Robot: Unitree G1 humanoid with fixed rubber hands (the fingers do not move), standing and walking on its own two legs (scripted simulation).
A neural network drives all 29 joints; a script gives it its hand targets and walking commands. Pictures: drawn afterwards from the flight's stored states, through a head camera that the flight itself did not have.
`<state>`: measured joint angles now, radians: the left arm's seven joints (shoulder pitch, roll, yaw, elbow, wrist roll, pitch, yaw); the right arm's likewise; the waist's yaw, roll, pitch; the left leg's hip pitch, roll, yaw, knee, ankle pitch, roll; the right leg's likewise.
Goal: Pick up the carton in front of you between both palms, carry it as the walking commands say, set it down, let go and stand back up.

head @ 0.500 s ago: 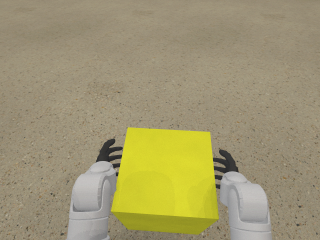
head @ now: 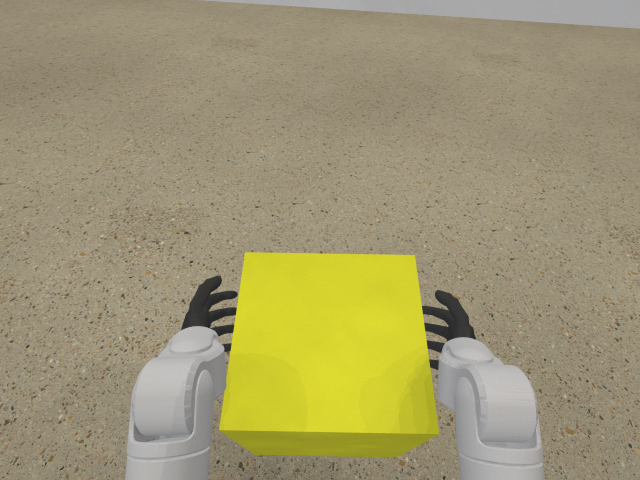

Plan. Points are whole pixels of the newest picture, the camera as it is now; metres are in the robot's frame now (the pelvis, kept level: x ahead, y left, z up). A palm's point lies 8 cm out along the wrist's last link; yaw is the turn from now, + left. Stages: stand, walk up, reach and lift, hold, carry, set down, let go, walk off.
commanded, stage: carry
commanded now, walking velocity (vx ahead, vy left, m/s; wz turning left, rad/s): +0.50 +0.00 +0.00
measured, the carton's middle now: (327, 364) +0.29 +0.00 -0.02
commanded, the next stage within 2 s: none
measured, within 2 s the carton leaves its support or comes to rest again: neither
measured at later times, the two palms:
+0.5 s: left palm (261, 175) +0.57 +0.13 +0.09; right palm (427, 187) +0.58 -0.16 +0.08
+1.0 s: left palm (249, 91) +0.87 +0.19 +0.09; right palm (379, 97) +0.88 -0.10 +0.10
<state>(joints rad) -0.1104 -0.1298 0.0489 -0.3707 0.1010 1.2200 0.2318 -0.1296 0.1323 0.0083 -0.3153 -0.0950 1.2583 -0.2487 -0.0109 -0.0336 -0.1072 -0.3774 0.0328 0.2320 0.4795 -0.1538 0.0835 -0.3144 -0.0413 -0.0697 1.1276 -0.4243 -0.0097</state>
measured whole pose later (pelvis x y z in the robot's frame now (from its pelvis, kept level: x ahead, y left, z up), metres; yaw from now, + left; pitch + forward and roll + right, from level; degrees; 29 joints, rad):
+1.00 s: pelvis +0.62 +0.03 -0.01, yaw +1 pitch +3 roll +0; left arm -0.08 -0.13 0.04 -0.46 0.09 1.20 0.23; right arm -0.10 0.13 0.02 -0.41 -0.06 1.24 -0.25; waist -0.01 -0.05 -0.10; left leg -0.43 0.06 0.24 0.55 -0.17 0.08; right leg -0.15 -0.09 -0.10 0.85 -0.48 0.03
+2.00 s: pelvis +0.91 +0.05 +0.00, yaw +5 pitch +2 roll -1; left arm -0.18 -0.14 0.06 -0.24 0.16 1.18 0.18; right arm -0.15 0.13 -0.02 -0.24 -0.16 1.23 -0.18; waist 0.00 0.00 -0.12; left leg -0.11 0.03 0.14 0.50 -0.42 0.02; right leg -0.34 -0.07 -0.24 0.53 -0.22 -0.03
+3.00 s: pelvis +0.86 +0.06 +0.01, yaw +10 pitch -2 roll -2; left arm -0.22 -0.14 0.18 0.22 0.26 0.66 0.03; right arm -0.16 0.13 -0.13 0.15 -0.22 0.73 -0.04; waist -0.03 0.02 0.00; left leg -0.11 -0.01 0.02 0.48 -0.33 0.05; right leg -0.26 -0.02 -0.02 0.40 -0.09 -0.01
